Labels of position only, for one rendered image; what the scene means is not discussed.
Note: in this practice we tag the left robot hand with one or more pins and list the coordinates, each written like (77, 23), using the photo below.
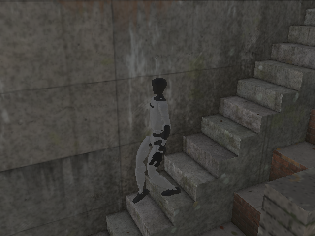
(156, 157)

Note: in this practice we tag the robot head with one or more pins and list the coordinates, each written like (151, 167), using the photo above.
(159, 85)

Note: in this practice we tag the right robot foot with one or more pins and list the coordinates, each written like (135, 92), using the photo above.
(140, 196)

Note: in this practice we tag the left robot forearm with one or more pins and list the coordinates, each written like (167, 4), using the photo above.
(164, 136)

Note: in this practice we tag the left robot upper arm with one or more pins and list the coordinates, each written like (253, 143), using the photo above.
(163, 109)

